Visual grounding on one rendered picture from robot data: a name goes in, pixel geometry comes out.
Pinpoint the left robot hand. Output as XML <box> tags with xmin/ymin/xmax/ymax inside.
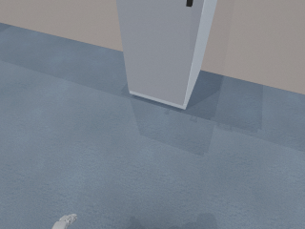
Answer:
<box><xmin>51</xmin><ymin>214</ymin><xmax>77</xmax><ymax>229</ymax></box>

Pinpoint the fridge door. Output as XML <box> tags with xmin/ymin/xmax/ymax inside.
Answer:
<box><xmin>115</xmin><ymin>0</ymin><xmax>204</xmax><ymax>106</ymax></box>

